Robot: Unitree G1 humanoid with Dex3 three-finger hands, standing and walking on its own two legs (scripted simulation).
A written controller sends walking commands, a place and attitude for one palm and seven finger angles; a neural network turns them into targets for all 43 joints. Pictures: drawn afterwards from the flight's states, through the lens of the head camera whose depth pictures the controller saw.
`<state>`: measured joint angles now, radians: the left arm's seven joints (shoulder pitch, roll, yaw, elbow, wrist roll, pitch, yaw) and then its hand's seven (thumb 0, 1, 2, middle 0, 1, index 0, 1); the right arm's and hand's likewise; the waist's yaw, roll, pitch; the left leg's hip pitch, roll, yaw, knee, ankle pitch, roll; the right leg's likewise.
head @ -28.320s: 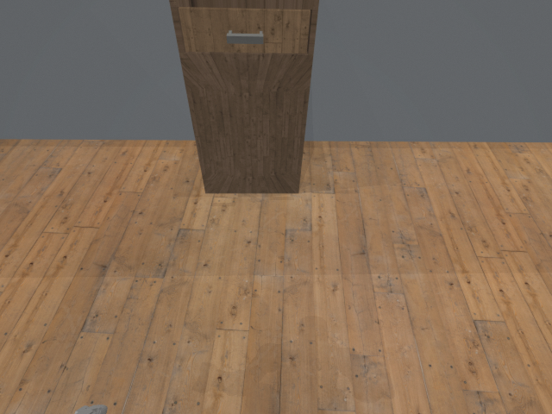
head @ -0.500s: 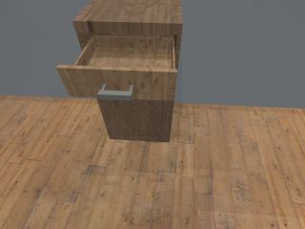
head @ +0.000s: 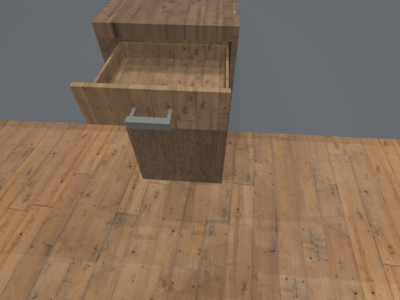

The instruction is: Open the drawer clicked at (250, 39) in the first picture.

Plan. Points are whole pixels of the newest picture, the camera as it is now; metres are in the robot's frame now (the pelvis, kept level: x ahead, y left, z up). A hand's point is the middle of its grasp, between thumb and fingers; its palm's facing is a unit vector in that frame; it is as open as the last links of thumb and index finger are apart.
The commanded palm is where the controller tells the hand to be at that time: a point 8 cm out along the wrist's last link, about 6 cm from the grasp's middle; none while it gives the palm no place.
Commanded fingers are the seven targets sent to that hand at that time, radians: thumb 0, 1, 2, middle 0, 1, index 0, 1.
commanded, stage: look to check the result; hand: left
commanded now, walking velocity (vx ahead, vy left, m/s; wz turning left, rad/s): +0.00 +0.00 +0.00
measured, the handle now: (150, 117) +0.56 +0.17 +0.02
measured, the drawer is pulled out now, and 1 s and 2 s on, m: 0.28 0.28 0.28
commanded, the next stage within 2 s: stand and wait in 0.20 s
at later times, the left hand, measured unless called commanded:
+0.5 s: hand out of the picture +0.01 +0.16 -0.17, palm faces +0.04 -0.98 -0.20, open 7.4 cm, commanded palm none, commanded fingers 0.00 0.90 0.90 -0.20 -0.30 -0.20 -0.30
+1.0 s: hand out of the picture +0.02 +0.16 -0.17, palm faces +0.04 -0.98 -0.20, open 7.4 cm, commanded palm none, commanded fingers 0.00 0.90 0.90 -0.20 -0.30 -0.20 -0.30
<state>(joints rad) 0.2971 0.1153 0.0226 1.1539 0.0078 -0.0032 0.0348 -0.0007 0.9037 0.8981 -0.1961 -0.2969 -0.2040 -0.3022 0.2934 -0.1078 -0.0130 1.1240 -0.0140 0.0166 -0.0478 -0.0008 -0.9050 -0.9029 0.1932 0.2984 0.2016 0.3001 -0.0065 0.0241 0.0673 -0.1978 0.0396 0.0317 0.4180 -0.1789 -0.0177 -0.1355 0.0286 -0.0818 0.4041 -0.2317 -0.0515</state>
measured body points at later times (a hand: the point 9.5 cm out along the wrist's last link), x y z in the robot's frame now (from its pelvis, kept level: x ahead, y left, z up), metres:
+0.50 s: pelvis +0.01 +0.00 +0.00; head +0.02 -0.01 +0.45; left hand +0.01 +0.22 -0.16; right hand +0.00 -0.21 -0.17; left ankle +0.03 +0.13 -0.74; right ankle +0.00 -0.08 -0.74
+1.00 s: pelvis +0.02 -0.01 +0.00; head +0.03 -0.02 +0.45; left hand +0.02 +0.21 -0.16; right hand +0.01 -0.22 -0.17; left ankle +0.03 +0.13 -0.74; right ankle +0.00 -0.08 -0.74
